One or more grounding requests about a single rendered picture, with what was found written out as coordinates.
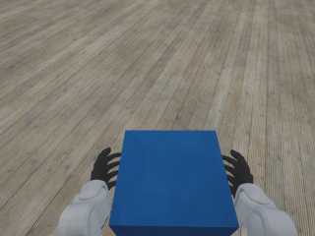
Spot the carton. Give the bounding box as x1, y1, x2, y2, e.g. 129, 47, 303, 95
108, 130, 239, 236

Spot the robot left hand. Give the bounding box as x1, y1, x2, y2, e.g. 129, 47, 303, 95
90, 147, 121, 191

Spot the robot right hand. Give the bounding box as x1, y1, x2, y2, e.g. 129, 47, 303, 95
221, 149, 254, 199

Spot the robot right forearm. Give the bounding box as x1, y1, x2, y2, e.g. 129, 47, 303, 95
234, 183, 297, 236

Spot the robot left forearm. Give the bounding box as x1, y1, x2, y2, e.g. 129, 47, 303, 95
57, 179, 111, 236

